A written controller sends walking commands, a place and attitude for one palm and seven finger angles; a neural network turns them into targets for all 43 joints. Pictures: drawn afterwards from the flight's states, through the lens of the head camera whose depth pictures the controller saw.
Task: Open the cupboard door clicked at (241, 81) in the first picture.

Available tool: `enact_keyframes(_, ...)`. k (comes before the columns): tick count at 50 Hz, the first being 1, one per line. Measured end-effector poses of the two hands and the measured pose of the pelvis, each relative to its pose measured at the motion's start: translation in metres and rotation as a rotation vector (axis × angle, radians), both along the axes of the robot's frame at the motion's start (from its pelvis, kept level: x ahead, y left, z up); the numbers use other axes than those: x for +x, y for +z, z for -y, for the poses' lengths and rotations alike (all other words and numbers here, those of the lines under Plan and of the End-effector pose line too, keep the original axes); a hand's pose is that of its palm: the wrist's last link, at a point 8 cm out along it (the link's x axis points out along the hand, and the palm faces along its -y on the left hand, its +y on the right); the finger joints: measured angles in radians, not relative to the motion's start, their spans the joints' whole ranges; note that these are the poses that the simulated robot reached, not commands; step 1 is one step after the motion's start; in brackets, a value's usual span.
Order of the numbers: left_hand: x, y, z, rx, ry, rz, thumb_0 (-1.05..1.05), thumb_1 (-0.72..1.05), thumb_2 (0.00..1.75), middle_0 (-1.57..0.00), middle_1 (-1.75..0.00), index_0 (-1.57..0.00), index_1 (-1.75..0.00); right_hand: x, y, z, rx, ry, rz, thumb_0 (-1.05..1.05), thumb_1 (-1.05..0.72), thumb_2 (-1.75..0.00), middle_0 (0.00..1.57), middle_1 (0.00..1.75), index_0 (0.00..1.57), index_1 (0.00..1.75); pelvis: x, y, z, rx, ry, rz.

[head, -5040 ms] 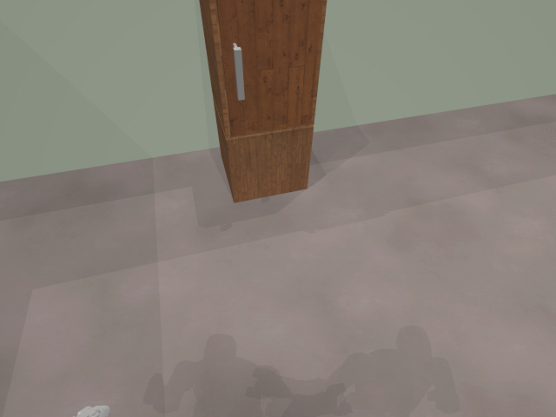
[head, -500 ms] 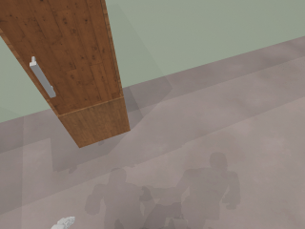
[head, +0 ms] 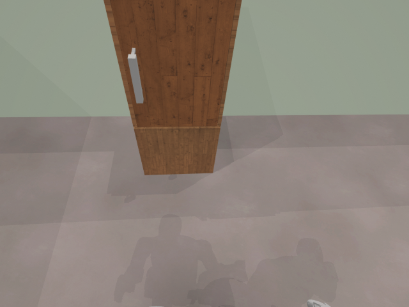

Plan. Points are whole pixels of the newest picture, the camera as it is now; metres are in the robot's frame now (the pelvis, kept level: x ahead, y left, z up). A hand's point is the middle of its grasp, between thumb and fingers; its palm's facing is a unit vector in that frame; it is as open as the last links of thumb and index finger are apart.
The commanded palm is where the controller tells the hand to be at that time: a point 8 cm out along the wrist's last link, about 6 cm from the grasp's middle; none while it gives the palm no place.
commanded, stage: turn to face it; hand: left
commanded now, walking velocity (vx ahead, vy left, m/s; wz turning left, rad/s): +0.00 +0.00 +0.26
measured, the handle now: (136, 76) +0.79 +0.31 -0.05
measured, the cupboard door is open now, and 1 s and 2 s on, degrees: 0 0 0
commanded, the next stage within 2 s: take the last steps up to it in 0.02 s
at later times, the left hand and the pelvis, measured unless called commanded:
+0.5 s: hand out of the picture +0.02 +0.14 -0.15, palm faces +0.15 -0.96 -0.22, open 7.4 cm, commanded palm none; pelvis +0.03 -0.04 +0.02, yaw +5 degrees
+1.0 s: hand out of the picture +0.07 +0.18 -0.17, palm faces +0.17 -0.97 -0.14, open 7.4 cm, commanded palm none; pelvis +0.17 +0.04 +0.01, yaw +5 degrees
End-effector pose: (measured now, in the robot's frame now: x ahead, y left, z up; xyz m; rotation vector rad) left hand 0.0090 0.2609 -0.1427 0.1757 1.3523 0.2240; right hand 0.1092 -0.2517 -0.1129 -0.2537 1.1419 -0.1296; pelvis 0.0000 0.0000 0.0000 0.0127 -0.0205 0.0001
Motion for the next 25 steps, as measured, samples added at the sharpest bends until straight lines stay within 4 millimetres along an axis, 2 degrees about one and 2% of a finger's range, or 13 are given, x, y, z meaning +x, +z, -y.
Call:
enact_keyframes(5, -0.008, 0.008, -0.011, -0.001, 0.035, -0.019, 0.01, 0.91, 0.89, -0.2, -0.3, -0.2, -0.3, 0.001, 0.01, -0.018, 0.0, 0.024, 0.009, 0.0, -0.91, -0.9, 0.2, 0.3, 0.2, 0.3, -0.001, 0.011, -0.006, -0.02, 0.025, 0.005)
enact_keyframes(11, 0.003, 0.02, -0.003, 0.0, 0.034, 0.041, 0.01, 0.91, 0.89, -0.2, -0.3, -0.2, -0.3, -0.016, 0.005, -0.026, 0.042, 0.02, -0.022, 0.0, -0.91, -0.9, 0.2, 0.3, 0.2, 0.3, -0.003, 0.017, -0.002, -0.02, 0.046, 0.01)
enact_keyframes(15, 0.017, 0.026, 0.016, -0.005, 0.005, 0.079, 0.01, 0.91, 0.89, -0.2, -0.3, -0.19, -0.3, -0.037, -0.007, -0.016, 0.072, -0.015, -0.057, 0.0, -0.91, -0.9, 0.2, 0.3, 0.21, 0.3, 0.001, 0.016, 0.008, -0.008, 0.054, 0.014)
enact_keyframes(19, 0.027, 0.024, 0.04, 0.001, -0.009, 0.128, 0.01, 0.91, 0.89, -0.2, -0.3, -0.2, -0.3, -0.061, -0.029, 0.003, 0.097, -0.047, -0.127, 0.0, -0.92, -0.9, 0.2, 0.3, 0.21, 0.3, 0.009, 0.006, 0.025, 0.013, 0.066, 0.021)
enact_keyframes(22, 0.018, 0.026, 0.059, -0.007, 0.038, 0.14, 0.01, 0.91, 0.89, -0.2, -0.3, -0.2, -0.3, -0.071, -0.033, 0.013, 0.103, -0.037, -0.209, 0.0, -0.92, -0.9, 0.2, 0.3, 0.2, 0.3, 0.018, 0.008, 0.032, 0.007, 0.085, 0.028)
enact_keyframes(25, -0.002, 0.029, 0.076, -0.029, 0.075, 0.075, 0.0, 0.91, 0.89, -0.2, -0.3, -0.2, -0.3, -0.067, -0.026, 0.02, 0.109, -0.042, -0.234, 0.0, -0.92, -0.9, 0.2, 0.3, 0.2, 0.3, 0.03, 0.016, 0.036, 0.015, 0.085, 0.024)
